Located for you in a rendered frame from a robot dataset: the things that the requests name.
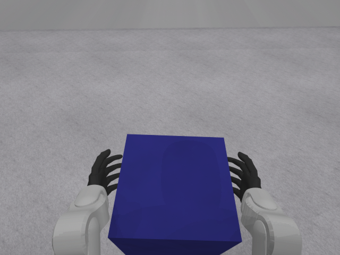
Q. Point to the robot left hand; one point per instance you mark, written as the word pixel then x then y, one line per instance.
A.
pixel 99 171

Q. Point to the carton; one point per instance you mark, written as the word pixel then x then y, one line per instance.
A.
pixel 174 197

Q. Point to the robot left forearm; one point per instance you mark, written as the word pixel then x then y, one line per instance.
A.
pixel 77 231

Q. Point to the robot right hand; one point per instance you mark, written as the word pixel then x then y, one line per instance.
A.
pixel 248 174

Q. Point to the robot right forearm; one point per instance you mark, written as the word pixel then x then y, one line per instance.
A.
pixel 273 233

